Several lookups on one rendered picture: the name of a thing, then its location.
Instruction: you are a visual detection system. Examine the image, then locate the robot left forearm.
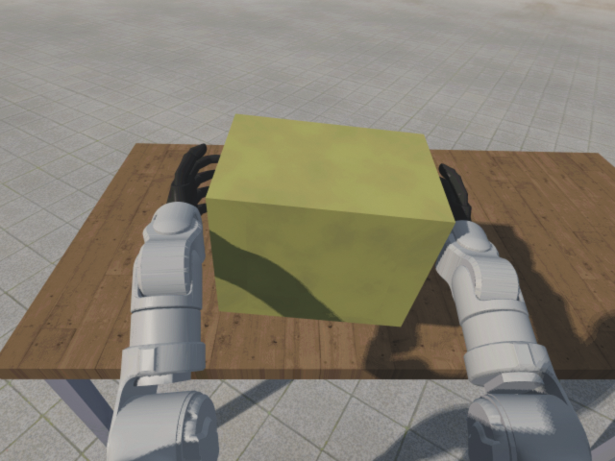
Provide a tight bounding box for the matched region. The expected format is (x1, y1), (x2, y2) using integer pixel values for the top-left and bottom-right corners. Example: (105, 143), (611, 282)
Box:
(107, 202), (206, 461)

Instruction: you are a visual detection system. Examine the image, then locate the left robot upper arm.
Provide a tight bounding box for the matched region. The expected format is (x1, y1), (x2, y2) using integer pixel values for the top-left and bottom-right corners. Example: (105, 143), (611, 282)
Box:
(109, 390), (219, 461)

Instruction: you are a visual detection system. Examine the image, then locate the right robot upper arm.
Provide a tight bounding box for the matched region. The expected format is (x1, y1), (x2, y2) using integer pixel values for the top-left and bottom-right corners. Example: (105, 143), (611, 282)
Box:
(467, 394), (590, 461)

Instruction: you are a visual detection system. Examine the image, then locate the robot right forearm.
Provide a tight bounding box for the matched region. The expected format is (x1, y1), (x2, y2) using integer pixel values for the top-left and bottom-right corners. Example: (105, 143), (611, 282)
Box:
(435, 220), (592, 461)

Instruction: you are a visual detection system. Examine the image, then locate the carton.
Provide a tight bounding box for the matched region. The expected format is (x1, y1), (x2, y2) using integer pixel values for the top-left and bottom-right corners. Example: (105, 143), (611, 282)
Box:
(206, 114), (455, 327)

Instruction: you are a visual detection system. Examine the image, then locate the right robot hand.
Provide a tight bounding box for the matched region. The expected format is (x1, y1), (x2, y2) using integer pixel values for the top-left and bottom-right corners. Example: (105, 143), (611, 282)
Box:
(439, 163), (472, 222)

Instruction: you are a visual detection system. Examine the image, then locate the table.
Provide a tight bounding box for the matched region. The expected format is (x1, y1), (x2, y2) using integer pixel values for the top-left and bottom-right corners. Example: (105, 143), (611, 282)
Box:
(0, 143), (615, 461)

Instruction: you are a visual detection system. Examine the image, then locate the left robot hand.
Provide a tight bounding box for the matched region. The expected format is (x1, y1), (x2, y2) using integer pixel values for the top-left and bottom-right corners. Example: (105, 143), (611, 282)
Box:
(167, 143), (221, 215)

